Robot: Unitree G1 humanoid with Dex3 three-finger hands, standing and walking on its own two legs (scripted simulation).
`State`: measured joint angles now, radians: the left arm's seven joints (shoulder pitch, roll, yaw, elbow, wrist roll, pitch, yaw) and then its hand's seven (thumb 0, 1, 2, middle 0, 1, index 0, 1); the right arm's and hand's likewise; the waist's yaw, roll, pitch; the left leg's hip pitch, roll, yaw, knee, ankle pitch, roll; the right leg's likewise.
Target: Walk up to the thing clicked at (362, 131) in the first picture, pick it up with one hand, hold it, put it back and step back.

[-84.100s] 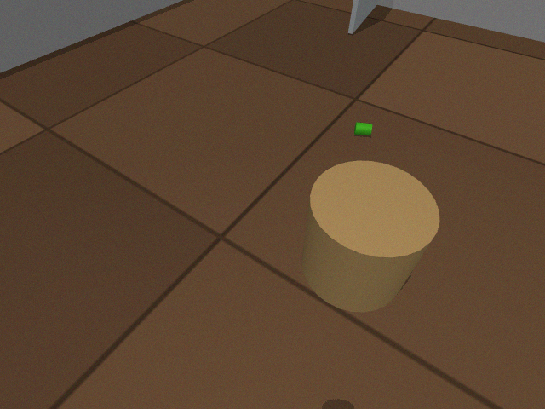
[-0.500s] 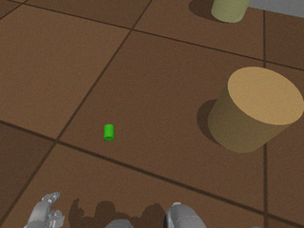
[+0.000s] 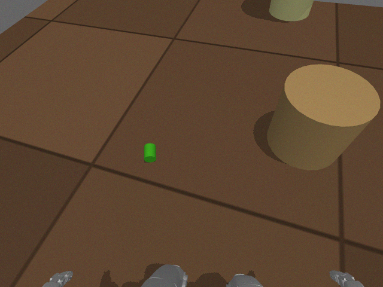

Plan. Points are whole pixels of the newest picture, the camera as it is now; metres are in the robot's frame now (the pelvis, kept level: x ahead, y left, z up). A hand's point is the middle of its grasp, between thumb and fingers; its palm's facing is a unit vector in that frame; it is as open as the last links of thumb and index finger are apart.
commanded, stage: step back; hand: left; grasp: from above
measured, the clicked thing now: (150, 152) +0.86 +0.33 -0.73
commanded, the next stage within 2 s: stand in 1.62 s
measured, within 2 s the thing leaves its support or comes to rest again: neither
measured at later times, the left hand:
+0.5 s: hand out of the picture -0.11 +0.27 -0.16, palm faces -0.06 -0.91 -0.41, open 7.4 cm
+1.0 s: hand out of the picture -0.15 +0.28 -0.14, palm faces +0.01 -0.93 -0.36, open 7.4 cm
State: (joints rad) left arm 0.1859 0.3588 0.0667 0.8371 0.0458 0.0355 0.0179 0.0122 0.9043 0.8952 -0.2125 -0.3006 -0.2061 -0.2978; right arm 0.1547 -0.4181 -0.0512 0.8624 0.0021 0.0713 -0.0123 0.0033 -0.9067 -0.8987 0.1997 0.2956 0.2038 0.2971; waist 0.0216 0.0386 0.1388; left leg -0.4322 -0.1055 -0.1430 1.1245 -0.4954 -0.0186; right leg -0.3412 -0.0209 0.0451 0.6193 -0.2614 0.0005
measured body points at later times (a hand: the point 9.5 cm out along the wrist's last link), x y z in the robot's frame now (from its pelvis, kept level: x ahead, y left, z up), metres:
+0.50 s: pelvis -0.18 +0.00 -0.01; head -0.12 -0.01 +0.44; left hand -0.10 +0.32 -0.13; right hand -0.05 -0.31 -0.12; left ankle -0.08 +0.13 -0.73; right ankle -0.22 -0.11 -0.73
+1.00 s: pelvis -0.22 +0.01 +0.01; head -0.21 +0.02 +0.46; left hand -0.15 +0.33 -0.12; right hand -0.17 -0.30 -0.11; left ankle -0.24 +0.13 -0.73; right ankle -0.21 -0.12 -0.69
